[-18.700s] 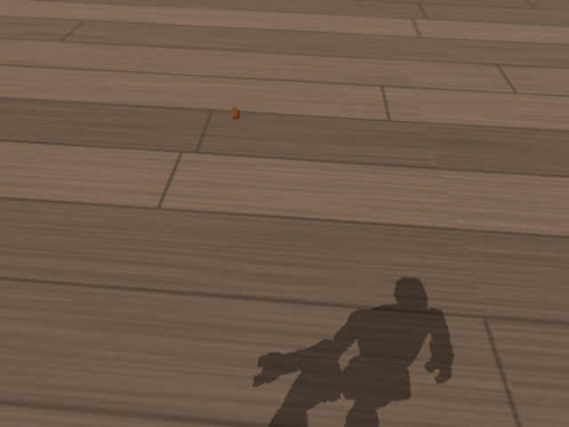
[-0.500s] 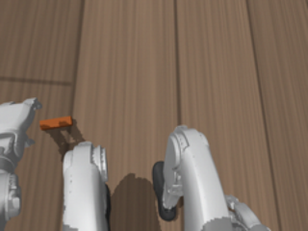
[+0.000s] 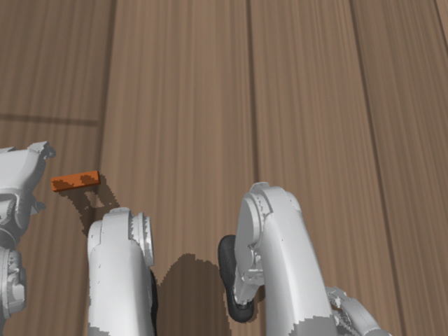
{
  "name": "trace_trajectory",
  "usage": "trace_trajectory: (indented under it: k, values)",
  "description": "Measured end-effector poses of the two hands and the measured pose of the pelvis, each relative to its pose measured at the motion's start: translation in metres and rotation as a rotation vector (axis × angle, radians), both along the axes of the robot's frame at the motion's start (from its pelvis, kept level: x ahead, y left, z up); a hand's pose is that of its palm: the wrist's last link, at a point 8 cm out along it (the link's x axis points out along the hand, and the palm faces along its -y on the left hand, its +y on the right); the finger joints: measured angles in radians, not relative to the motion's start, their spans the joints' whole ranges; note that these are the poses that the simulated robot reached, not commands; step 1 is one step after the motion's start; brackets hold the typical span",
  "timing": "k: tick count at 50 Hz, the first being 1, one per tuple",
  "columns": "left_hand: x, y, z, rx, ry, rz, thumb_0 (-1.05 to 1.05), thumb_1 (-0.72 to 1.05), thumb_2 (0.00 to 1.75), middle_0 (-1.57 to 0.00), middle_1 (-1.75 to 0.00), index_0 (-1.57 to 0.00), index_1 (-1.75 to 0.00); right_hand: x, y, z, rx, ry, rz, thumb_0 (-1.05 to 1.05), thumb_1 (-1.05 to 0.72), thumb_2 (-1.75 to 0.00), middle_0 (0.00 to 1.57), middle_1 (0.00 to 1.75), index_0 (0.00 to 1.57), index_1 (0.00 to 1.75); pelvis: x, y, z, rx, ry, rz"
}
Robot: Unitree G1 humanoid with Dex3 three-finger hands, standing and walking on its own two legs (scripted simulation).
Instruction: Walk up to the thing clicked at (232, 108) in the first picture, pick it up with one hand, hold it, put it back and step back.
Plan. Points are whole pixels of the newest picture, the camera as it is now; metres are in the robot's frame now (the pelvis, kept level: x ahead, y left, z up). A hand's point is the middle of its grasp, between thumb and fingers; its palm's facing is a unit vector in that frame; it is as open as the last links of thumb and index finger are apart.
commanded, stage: approach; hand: left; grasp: from above
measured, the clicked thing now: (76, 181) +0.43 +0.24 -0.32
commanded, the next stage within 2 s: rest palm in 0.56 s
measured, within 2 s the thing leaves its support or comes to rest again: neither
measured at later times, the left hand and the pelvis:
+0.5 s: hand (74, 163) +0.43 +0.21 -0.19, palm faces -0.42 -0.08 -0.91, open 12.4 cm; pelvis +0.00 +0.00 +0.00, yaw +0 degrees
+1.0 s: hand (68, 188) +0.40 +0.24 -0.24, palm faces -0.54 -0.11 -0.83, open 13.5 cm; pelvis +0.00 +0.00 -0.02, yaw -2 degrees
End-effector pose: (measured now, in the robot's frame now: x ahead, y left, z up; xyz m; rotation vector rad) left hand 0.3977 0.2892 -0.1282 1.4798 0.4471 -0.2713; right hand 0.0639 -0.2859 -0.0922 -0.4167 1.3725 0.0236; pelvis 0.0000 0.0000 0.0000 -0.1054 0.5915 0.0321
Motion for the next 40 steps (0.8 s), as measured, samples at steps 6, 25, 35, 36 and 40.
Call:
trace_trajectory:
  k: [6, 25, 35, 36, 40]
  values:
    - [-0.005, -0.001, 0.001, 0.0, 0.02, 0.001, 0.0, -0.07, 0.64, -0.54, -0.57, -0.52, -0.59, -0.001, 0.002, -0.002, 0.017, 0.008, -0.007, 0.0, -0.91, -0.9, 0.2, 0.3, 0.2, 0.3, 0.001, 0.0, 0.002, 0.003, 0.003, 0.0]
    - [0.04, -0.071, -0.003, -0.055, -0.039, -0.129, 0.0, -0.25, 0.79, -0.39, -0.71, -0.36, -0.74, -0.015, 0.004, 0.002, 0.019, 0.021, 0.023, 0.0, -0.91, -0.9, 0.2, 0.3, 0.2, 0.3, -0.001, -0.003, -0.003, 0.002, -0.003, -0.005]
    - [0.051, -0.06, -0.017, 0.003, -0.043, 0.003, 0.0, -0.31, 0.82, -0.33, -0.76, -0.31, -0.78, -0.057, 0.007, -0.002, 0.063, 0.114, -0.046, 0.0, -0.91, -0.9, 0.2, 0.3, 0.2, 0.3, 0.001, -0.002, -0.008, -0.008, 0.004, -0.022]
    - [0.048, -0.053, -0.018, 0.011, -0.029, 0.019, 0.0, -0.32, 0.83, -0.32, -0.77, -0.3, -0.79, -0.059, 0.008, -0.003, 0.07, 0.124, -0.054, 0.0, -0.91, -0.9, 0.2, 0.3, 0.2, 0.3, 0.001, -0.002, -0.008, -0.007, 0.004, -0.022]
    - [0.027, -0.028, -0.023, 0.031, 0.058, 0.059, 0.0, -0.36, 0.86, -0.28, -0.81, -0.26, -0.83, -0.063, 0.013, -0.008, 0.091, 0.154, -0.066, 0.0, -0.91, -0.9, 0.2, 0.3, 0.19, 0.3, 0.002, -0.002, -0.007, -0.001, 0.008, -0.017]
